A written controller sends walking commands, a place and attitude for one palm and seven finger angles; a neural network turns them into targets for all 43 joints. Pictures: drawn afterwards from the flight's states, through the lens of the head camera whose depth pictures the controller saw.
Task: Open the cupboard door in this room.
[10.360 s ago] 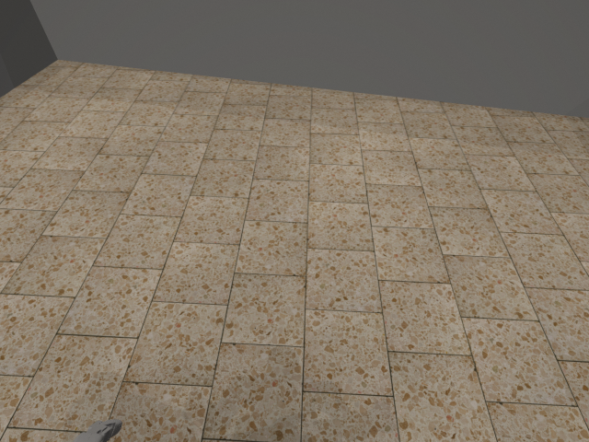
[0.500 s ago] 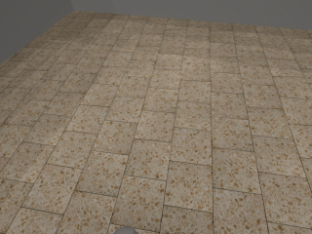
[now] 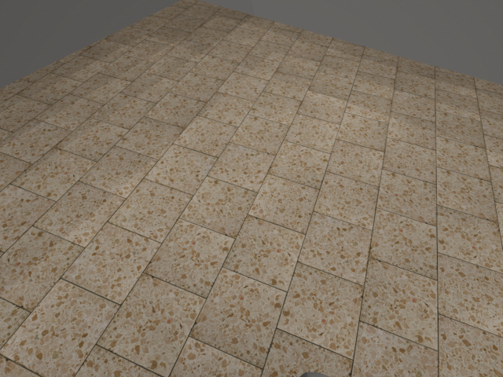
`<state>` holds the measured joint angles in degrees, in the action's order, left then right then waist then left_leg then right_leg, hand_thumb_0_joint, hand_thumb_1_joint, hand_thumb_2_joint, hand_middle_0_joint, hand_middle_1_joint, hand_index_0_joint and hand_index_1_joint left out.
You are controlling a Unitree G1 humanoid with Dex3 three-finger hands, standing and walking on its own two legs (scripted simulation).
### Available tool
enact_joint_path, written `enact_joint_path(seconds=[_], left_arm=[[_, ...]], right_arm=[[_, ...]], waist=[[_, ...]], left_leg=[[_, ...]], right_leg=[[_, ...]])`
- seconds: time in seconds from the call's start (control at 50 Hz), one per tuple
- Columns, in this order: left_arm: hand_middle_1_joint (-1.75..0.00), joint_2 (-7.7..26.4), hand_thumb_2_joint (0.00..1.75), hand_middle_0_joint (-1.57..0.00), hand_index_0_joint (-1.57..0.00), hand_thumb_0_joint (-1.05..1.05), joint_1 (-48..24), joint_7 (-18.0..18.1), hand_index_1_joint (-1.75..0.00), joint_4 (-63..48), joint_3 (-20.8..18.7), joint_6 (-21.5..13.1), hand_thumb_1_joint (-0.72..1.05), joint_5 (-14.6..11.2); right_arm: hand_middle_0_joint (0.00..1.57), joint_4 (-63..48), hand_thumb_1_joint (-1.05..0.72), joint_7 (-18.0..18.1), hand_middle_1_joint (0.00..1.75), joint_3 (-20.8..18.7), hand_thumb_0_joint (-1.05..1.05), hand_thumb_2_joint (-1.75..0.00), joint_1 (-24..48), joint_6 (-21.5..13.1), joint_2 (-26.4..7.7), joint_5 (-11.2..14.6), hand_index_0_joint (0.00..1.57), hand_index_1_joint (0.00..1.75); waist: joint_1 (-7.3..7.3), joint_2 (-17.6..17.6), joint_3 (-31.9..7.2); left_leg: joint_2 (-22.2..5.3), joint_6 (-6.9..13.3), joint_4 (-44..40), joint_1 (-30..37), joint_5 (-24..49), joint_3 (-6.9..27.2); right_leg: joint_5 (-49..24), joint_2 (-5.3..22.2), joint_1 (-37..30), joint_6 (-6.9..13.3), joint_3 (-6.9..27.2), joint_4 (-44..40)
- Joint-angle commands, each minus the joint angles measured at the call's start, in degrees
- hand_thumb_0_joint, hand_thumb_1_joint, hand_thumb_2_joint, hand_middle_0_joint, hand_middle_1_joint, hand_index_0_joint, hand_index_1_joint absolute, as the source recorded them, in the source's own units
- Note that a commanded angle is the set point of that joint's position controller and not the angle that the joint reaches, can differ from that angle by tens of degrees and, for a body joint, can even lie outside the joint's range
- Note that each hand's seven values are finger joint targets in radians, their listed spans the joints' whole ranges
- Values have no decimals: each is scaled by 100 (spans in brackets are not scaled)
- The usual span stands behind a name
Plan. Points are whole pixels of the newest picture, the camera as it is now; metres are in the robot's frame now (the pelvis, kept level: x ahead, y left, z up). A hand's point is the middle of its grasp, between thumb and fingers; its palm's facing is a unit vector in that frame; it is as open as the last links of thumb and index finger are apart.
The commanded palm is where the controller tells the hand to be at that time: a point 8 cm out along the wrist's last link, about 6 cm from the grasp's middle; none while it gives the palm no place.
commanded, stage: turn or walk to find it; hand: left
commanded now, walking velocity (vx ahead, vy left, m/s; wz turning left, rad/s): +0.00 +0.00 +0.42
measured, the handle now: out of the picture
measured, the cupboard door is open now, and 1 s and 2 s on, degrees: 0 0 0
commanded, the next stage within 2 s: none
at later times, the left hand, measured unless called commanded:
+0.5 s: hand out of the picture -0.02 +0.14 -0.15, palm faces +0.27 -0.92 -0.27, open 7.3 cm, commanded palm none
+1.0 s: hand out of the picture -0.11 +0.20 -0.17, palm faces +0.47 -0.85 -0.25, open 7.4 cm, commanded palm none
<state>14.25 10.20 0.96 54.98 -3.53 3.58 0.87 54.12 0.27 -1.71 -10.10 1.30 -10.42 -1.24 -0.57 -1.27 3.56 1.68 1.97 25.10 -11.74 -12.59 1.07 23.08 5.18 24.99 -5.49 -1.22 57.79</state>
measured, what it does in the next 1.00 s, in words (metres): steps on the spot, turning left: right foot, then left foot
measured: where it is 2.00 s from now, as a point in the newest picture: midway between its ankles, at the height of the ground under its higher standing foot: outside the picture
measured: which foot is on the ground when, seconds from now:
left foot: down 0.00-0.16, up 0.18-0.68, down 0.70-1.00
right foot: up 0.00-0.14, down 0.16-0.70, up 0.72-1.00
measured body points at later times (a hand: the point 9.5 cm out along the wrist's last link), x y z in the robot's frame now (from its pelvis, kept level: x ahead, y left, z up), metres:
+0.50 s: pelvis -0.03 -0.06 +0.00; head +0.00 -0.09 +0.45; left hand -0.03 +0.19 -0.13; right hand +0.05 -0.31 -0.17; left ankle -0.10 +0.10 -0.66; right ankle -0.01 -0.14 -0.74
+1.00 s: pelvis -0.08 -0.02 +0.00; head -0.05 +0.00 +0.45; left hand -0.13 +0.24 -0.15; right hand +0.11 -0.20 -0.14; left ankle -0.10 +0.08 -0.74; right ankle -0.03 -0.17 -0.68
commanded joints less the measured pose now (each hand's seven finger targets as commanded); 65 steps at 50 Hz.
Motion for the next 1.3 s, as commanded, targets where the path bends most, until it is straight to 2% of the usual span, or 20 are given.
enact_joint_path(seconds=[0.0, 0.1, 0.12, 0.14, 0.16, 0.18, 0.2, 0.28, 0.56, 0.64, 0.68, 0.7, 0.74, 0.8, 1.02, 1.12, 1.14, 1.16, 1.18, 1.28], left_arm=[[-30, 299, 90, -20, -20, 0, -289, 20, -30, -587, -42, -170, 90, -27], [-30, 325, 90, -20, -20, 0, 355, 40, -30, -462, -64, -284, 90, -69], [-30, 534, 90, -20, -20, 0, 560, 58, -30, -422, -110, -350, 90, -34], [-30, 1042, 90, -20, -20, 0, 709, 111, -30, -409, -211, -410, 90, 59], [-30, 1264, 90, -20, -20, 0, 675, 112, -30, -498, -224, -395, 90, 45], [-30, 1058, 90, -20, -20, 0, 442, 121, -30, -589, -170, -372, 90, 13], [-30, 881, 90, -20, -20, 0, 78, 137, -30, -642, -191, -416, 90, 3], [-30, 462, 90, -20, -20, 0, -142, 93, -30, -694, -43, -456, 90, -16], [-30, 916, 90, -20, -20, 0, 652, 99, -30, -236, -212, -384, 90, 102], [-30, 849, 90, -20, -20, 0, 452, 61, -30, -188, -209, -298, 90, 19], [-30, 253, 90, -20, -20, 0, 295, 23, -30, -502, -41, -210, 90, -21], [-30, 404, 90, -20, -20, 0, 69, 41, -30, -546, -44, -146, 90, 13], [-30, 418, 90, -20, -20, 0, -109, 13, -30, -411, -108, -89, 90, 31], [-30, 411, 90, -20, -20, 0, 156, -52, -30, -263, -108, -134, 90, 22], [-30, 286, 90, -20, -20, 0, -329, 11, -30, -573, -36, -193, 90, -26], [-30, 361, 90, -20, -20, 0, 392, 43, -30, -436, -70, -313, 90, -67], [-30, 651, 90, -20, -20, 0, 577, 73, -30, -399, -130, -362, 90, -17], [-30, 1155, 90, -20, -20, 0, 669, 114, -30, -407, -234, -397, 90, 67], [-30, 1227, 90, -20, -20, 0, 581, 121, -30, -512, -214, -367, 90, 38], [-30, 497, 90, -20, -20, 0, -306, 104, -30, -718, -65, -425, 90, -2]], right_arm=[[20, -259, -90, 59, 30, -395, 0, -90, -368, -40, -1248, -29, 20, 30], [20, -351, -90, 32, 30, -431, 0, -90, -148, 3, -1215, -2, 20, 30], [20, -354, -90, 11, 30, -423, 0, -90, -158, -3, -1034, 41, 20, 30], [20, -437, -90, -21, 30, -351, 0, -90, -287, -12, -633, 88, 20, 30], [20, -557, -90, 0, 30, -382, 0, -90, -114, 18, -725, 44, 20, 30], [20, -481, -90, -15, 30, -428, 0, -90, -117, 80, -822, 0, 20, 30], [20, -322, -90, -32, 30, -446, 0, -90, -314, 149, -830, -24, 20, 30], [20, 13, -90, -112, 30, -431, 0, -90, -699, 216, -708, -22, 20, 30], [20, -179, -90, -84, 30, -229, 0, -90, 157, 108, -548, 75, 20, 30], [20, -75, -90, -78, 30, -263, 0, -90, -397, -4, -744, 66, 20, 30], [20, -82, -90, -20, 30, -463, 0, -90, -740, -52, -1694, 11, 20, 30], [20, -27, -90, -4, 30, -453, 0, -90, -775, -2, -1723, -2, 20, 30], [20, -128, -90, 82, 30, -373, 0, -90, -238, -24, -1388, -26, 20, 30], [20, -272, -90, 85, 30, -297, 0, -90, 139, -70, -1248, 0, 20, 30], [20, -229, -90, 61, 30, -406, 0, -90, -437, -43, -1265, -28, 20, 30], [20, -321, -90, 24, 30, -445, 0, -90, -169, -5, -1175, 17, 20, 30], [20, -372, -90, -6, 30, -418, 0, -90, -183, -7, -934, 62, 20, 30], [20, -503, -90, -29, 30, -350, 0, -90, -159, -14, -571, 76, 20, 30], [20, -561, -90, -16, 30, -418, 0, -90, 42, 37, -833, 27, 20, 30], [20, -51, -90, -119, 30, -435, 0, -90, -566, 215, -708, -31, 20, 30]], waist=[[271, 990, -414], [-69, 915, -697], [-157, 396, -799], [-216, -1106, -910], [-279, -1570, -705], [-154, -866, -518], [31, -1262, -369], [232, -735, -187], [-236, -978, -449], [164, -439, -686], [373, 2020, -600], [426, 1435, -573], [272, 1395, -177], [68, 1010, -156], [313, 965, -561], [-79, 746, -876], [-166, 123, -954], [-246, -1441, -827], [-298, -1280, -623], [240, -625, -30]], left_leg=[[-1495, 812, -547, 452, 2147, 1659], [-1116, 504, 2, -433, 1771, 1706], [-798, 212, 397, -970, 1074, 1495], [-44, -221, 1527, -2042, -721, 633], [206, -366, 2738, -2204, -2130, 312], [21, -343, 3529, -2080, -1924, 560], [-90, -358, 3961, -2127, -1665, 627], [-210, -539, 4597, -2090, -650, 267], [-426, -541, 1923, -1140, -1451, -446], [-418, -374, -65, 425, 177, -508], [-2413, 553, -806, 1101, 2560, 2029], [-2607, 881, -758, 664, 2316, 1765], [-2034, 752, -933, 105, 1228, 1530], [-1544, 614, -807, 97, 1485, 1015], [-1518, 835, -516, 576, 2118, 1761], [-993, 402, 110, -416, 1769, 1701], [-602, 68, 536, -1265, 663, 1330], [194, -339, 1733, -2276, -1247, 358], [122, -356, 2907, -2145, -2089, 357], [-202, -493, 4515, -2077, -776, 258]], right_leg=[[309, -123, 125, 75, 10, -806], [-845, -321, -1534, 185, -153, -2974], [-1315, -7, -2287, 246, 113, -3723], [-1411, 1399, -3038, 670, 1463, -4122], [-2074, 2284, -2305, 1292, 2167, -4212], [-1992, 2119, -1773, 1459, 1688, -4207], [-1634, 1847, -1485, 1334, 1444, -4317], [-2071, 1090, -1529, 1008, 215, -4090], [-3144, 1692, -2069, 1445, -116, -3551], [-2312, 1391, -1187, 815, -685, -2536], [1345, 196, 766, 124, -868, -440], [1320, 248, 540, 222, -389, 150], [668, 270, 648, 208, -101, 557], [54, 136, 508, 147, -87, 565], [408, -156, 149, 96, 25, -870], [-1061, -317, -1756, 205, -133, -3423], [-1209, 326, -2612, 367, 405, -3910], [-1512, 1734, -2936, 926, 1842, -4155], [-1879, 2319, -2007, 1450, 2088, -4244], [-1761, 1151, -1295, 1077, 354, -4120]])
